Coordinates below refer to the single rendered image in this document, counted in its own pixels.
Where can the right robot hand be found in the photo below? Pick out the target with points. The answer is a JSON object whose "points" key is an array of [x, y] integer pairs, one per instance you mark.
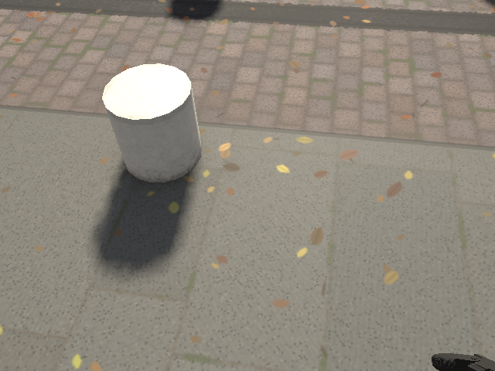
{"points": [[460, 362]]}

